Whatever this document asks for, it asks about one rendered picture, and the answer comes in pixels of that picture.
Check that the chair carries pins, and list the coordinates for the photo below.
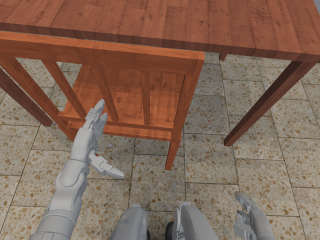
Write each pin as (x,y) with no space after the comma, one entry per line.
(147,90)

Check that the robot left hand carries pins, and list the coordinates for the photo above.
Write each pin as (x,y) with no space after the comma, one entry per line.
(87,138)

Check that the robot left shin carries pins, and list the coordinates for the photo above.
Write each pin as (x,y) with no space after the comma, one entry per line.
(145,235)

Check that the robot left thigh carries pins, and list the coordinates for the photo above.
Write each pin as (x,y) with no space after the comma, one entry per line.
(131,225)

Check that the robot left forearm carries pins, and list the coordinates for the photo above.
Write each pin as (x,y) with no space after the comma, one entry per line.
(62,212)

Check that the robot right hand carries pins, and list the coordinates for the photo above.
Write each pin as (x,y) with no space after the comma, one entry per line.
(254,225)

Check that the table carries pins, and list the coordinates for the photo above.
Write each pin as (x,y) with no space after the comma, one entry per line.
(275,29)

